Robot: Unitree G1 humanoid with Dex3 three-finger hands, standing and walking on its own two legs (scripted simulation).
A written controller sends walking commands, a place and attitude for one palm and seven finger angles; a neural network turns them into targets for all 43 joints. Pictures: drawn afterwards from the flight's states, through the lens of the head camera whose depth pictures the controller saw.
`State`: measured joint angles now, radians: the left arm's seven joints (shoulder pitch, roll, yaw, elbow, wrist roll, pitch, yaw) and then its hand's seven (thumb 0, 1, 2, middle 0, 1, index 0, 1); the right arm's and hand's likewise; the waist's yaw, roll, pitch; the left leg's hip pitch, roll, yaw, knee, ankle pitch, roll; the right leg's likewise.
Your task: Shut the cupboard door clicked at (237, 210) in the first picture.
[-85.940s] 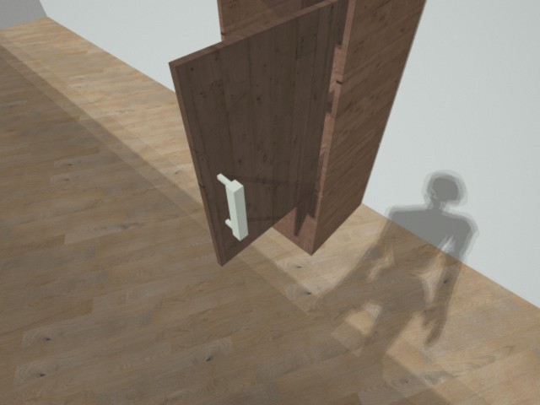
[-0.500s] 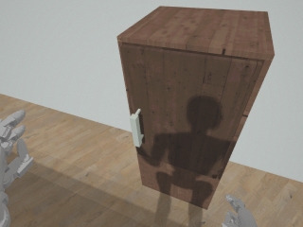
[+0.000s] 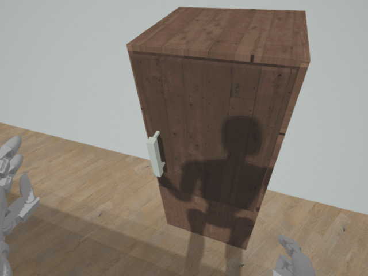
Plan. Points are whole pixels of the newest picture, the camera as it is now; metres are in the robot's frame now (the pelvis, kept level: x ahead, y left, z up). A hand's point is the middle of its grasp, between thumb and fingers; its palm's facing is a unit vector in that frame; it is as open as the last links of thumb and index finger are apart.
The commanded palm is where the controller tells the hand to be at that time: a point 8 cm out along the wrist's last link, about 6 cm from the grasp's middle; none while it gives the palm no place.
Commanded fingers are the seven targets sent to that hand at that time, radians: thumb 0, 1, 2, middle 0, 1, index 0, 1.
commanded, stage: step back with the hand held close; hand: left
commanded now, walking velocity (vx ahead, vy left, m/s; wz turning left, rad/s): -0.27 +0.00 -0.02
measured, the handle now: (157, 153) +0.54 +0.15 -0.10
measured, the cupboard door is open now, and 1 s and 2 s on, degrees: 1 1 1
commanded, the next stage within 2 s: stop stepping back and stand still in 1.82 s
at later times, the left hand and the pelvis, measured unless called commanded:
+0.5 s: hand (21, 215) +0.17 +0.28 +0.15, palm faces +0.39 -0.79 -0.48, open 7.4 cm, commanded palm +0.11 +0.32 +0.18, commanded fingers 0.00 0.90 0.90 -0.20 -0.30 -0.20 -0.30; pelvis -0.03 +0.02 -0.01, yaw -1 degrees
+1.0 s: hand (10, 230) +0.14 +0.28 +0.16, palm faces +0.42 -0.77 -0.47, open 7.4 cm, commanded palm +0.08 +0.32 +0.18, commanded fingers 0.00 0.90 0.90 -0.20 -0.30 -0.20 -0.30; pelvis -0.07 +0.02 -0.02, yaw -1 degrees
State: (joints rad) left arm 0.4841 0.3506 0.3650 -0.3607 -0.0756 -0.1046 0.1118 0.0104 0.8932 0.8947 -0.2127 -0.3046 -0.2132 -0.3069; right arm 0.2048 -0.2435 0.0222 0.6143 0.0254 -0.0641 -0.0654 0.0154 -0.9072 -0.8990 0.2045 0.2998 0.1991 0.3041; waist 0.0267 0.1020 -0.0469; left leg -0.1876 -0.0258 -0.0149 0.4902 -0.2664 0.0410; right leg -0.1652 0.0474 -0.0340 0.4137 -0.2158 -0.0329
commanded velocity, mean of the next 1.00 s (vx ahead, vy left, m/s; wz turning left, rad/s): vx -0.32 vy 0.00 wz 0.01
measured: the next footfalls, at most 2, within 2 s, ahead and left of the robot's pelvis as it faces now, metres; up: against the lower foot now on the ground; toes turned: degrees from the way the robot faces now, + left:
right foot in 1.82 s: -0.25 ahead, -0.13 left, +0.00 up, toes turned +0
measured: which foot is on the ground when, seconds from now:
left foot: down 0.00-1.00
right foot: down 0.00-1.00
